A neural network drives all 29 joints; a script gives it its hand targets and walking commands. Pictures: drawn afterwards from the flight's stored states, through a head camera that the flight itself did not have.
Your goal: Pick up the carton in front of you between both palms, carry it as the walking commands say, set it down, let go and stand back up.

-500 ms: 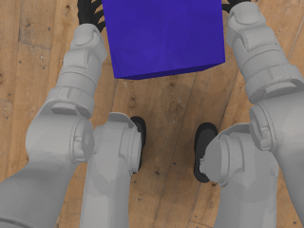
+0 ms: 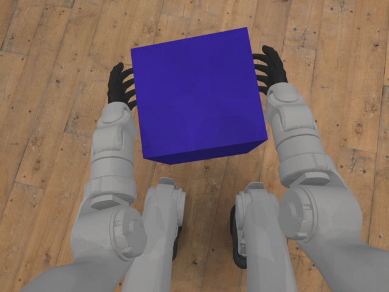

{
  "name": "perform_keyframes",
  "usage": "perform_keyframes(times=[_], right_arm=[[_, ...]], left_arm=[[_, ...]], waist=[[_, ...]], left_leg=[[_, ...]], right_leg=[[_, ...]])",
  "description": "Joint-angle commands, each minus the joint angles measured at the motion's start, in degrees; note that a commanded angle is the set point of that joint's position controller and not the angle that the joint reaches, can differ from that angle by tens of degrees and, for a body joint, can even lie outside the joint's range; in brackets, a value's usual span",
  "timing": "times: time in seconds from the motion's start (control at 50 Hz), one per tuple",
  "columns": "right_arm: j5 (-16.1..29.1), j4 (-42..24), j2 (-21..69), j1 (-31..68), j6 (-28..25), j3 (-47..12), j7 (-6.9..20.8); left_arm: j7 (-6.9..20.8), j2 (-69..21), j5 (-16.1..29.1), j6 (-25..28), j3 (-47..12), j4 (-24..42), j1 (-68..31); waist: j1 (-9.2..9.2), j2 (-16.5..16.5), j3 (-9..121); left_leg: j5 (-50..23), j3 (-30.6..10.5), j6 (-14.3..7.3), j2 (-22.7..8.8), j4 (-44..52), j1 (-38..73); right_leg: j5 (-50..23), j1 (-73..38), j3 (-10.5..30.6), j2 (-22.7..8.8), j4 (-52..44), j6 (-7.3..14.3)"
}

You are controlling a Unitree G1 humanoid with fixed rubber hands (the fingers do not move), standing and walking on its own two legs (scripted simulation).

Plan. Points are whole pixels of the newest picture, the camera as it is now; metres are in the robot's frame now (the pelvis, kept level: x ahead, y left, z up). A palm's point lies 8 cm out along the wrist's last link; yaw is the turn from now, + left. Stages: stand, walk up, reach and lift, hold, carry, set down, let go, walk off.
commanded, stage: reach and lift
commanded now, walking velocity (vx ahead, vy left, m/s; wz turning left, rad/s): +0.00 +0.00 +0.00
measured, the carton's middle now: (200, 111) +0.47 +0.03 -0.14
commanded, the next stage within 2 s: none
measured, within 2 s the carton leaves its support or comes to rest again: neither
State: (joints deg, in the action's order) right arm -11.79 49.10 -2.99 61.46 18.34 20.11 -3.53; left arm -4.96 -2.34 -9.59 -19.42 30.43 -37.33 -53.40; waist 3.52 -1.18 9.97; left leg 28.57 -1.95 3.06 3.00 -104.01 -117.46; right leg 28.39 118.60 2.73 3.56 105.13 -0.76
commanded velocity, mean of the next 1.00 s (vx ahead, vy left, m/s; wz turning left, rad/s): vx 0.00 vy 0.00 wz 0.00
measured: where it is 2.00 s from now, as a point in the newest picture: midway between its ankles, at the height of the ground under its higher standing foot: (205, 244)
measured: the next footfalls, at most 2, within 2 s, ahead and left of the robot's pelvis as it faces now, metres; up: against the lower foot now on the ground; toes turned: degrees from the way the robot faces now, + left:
none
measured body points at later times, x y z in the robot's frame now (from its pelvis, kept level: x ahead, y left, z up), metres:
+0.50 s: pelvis +0.04 +0.00 +0.13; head +0.19 -0.01 +0.55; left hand +0.44 +0.17 +0.09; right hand +0.46 -0.13 +0.08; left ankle +0.12 +0.13 -0.44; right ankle +0.11 -0.12 -0.44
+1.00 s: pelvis +0.09 +0.00 +0.26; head +0.12 +0.00 +0.71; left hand +0.42 +0.16 +0.24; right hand +0.42 -0.15 +0.24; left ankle +0.12 +0.13 -0.44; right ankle +0.11 -0.12 -0.44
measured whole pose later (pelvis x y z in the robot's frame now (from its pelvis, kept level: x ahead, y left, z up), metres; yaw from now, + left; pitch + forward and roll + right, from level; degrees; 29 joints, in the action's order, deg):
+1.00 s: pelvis +0.09 +0.00 +0.26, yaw -1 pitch +12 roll +0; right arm -10.7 30.9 7.2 19.4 22.3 15.7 -3.8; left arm -2.9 -7.4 -10.4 -22.5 17.7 -30.4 -19.6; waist 1.1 0.1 9.1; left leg 21.0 -3.6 0.7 1.5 -48.2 -39.1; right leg 20.9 39.1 3.1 2.1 48.2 -0.1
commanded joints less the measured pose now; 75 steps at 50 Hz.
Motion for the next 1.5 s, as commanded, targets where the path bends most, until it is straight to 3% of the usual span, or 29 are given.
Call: perform_keyframes(times=[0.0,0.08,0.22,0.32,0.54,0.8,1.0,1.14,1.26,1.34,1.48], right_arm=[[8.0,-5.2,63.0,31.5,-1.2,-23.7,13.3],[10.9,-10.6,65.3,29.7,-0.4,-29.6,13.3],[14.0,-14.2,68.4,23.8,0.8,-35.5,13.7],[13.2,-13.0,69.2,18.6,0.6,-35.2,13.4],[9.6,-11.7,69.9,8.4,-0.8,-32.2,12.9],[10.2,-17.0,70.9,-3.0,-0.3,-36.9,13.8],[10.4,-21.6,70.9,-11.5,4.7,-39.0,14.7],[11.6,-27.4,69.6,-14.4,10.7,-40.6,16.1],[9.1,-26.5,67.2,-14.5,14.6,-36.2,17.2],[7.8,-24.3,66.9,-10.3,14.6,-33.0,18.3],[8.8,-26.9,68.8,-5.1,13.7,-34.9,18.9]], left_arm=[[15.8,-59.7,9.7,0.4,-35.8,2.3,-42.3],[15.8,-61.7,12.4,-0.4,-41.0,5.0,-38.6],[15.4,-62.2,12.5,-1.1,-43.7,6.0,-29.8],[15.6,-62.1,11.3,-0.8,-43.0,4.6,-24.6],[16.3,-63.8,8.8,0.3,-42.1,1.7,-15.9],[16.2,-64.8,7.7,0.4,-45.6,3.6,-2.6],[17.0,-65.3,8.2,-4.5,-48.5,7.9,5.4],[18.0,-64.8,9.0,-10.1,-50.5,13.2,8.0],[18.6,-62.8,6.0,-14.0,-45.8,12.4,8.6],[19.3,-63.1,4.2,-14.0,-42.1,9.8,5.1],[20.0,-65.0,5.6,-13.2,-44.3,12.6,-0.7]], waist=[[-0.68,-0.6,59.2],[-0.78,0.0,63.1],[1.15,-2.1,59.7],[1.17,-2.7,52.4],[-1.49,0.2,41.3],[-1.55,0.4,32.2],[-2.63,1.3,21.3],[-3.54,1.4,13.2],[-3.57,1.6,2.6],[-3.16,1.9,0.1],[-3.64,1.4,6.6]], left_leg=[[-8.9,6.8,-0.8,7.2,11.8,31.6],[-11.6,6.0,-0.5,7.3,14.5,37.7],[-12.9,4.7,-1.2,7.2,20.5,45.6],[-11.8,3.7,-1.7,7.2,25.4,49.1],[-11.3,1.5,-2.2,6.6,37.4,60.6],[-19.6,-2.1,-3.3,4.7,52.8,81.0],[-27.2,-3.4,-3.4,3.5,65.5,96.7],[-28.6,-3.8,-3.0,2.4,74.3,106.7],[-20.3,-3.2,-3.3,1.7,79.7,107.3],[-14.0,-2.7,-3.8,1.3,80.5,106.3],[-16.4,-2.6,-3.6,1.3,79.7,109.1]], right_leg=[[-7.7,-36.1,-5.6,6.8,-13.1,1.1],[-10.5,-41.9,-5.3,7.1,-15.4,0.8],[-11.9,-49.3,-4.4,7.3,-21.1,-0.3],[-11.0,-53.7,-3.4,7.1,-26.5,-0.4],[-11.5,-66.0,-0.7,5.9,-39.2,0.6],[-19.4,-84.3,1.9,4.3,-54.4,0.8],[-26.8,-98.5,3.0,2.9,-67.4,1.1],[-28.0,-107.7,2.6,1.9,-75.9,0.8],[-20.5,-109.2,2.0,1.4,-80.6,1.5],[-14.6,-108.5,1.3,1.0,-81.0,1.9],[-16.4,-110.7,1.2,1.2,-80.4,1.7]])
